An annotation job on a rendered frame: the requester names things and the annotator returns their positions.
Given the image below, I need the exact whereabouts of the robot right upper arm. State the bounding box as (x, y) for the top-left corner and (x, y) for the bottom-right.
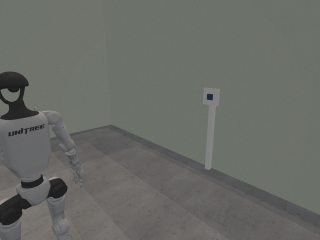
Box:
(41, 111), (75, 153)

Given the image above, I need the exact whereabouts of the panel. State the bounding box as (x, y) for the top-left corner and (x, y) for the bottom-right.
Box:
(203, 87), (220, 170)

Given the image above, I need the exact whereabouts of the button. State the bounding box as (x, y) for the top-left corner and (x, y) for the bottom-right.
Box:
(207, 94), (213, 101)

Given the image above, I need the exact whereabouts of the right robot hand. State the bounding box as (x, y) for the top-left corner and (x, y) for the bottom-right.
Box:
(69, 169), (85, 188)

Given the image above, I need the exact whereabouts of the right robot forearm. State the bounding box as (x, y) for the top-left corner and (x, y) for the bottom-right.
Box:
(65, 140), (82, 172)

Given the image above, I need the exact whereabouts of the robot torso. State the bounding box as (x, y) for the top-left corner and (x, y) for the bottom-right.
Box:
(0, 107), (52, 210)

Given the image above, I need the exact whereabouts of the robot right thigh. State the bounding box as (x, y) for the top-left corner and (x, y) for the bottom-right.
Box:
(45, 176), (68, 237)

